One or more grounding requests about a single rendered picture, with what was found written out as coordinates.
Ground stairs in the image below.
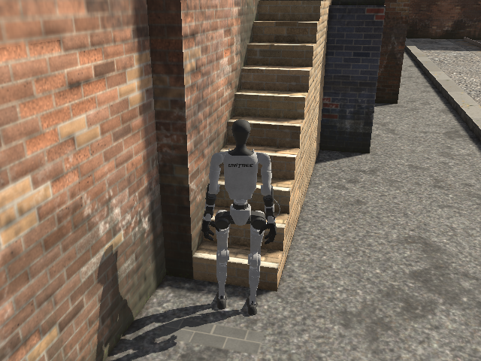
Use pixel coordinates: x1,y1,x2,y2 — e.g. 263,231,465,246
192,0,332,292

